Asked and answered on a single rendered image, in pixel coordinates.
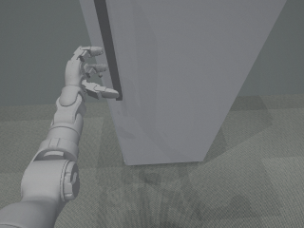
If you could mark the left robot hand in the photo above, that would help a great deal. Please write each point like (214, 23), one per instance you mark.
(76, 73)

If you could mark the left robot upper arm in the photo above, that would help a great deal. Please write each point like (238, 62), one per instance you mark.
(47, 187)

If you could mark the handle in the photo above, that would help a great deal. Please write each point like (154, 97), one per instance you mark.
(103, 19)

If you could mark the left robot forearm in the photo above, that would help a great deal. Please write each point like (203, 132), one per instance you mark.
(65, 130)

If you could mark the fridge door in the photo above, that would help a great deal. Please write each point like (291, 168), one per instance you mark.
(181, 65)

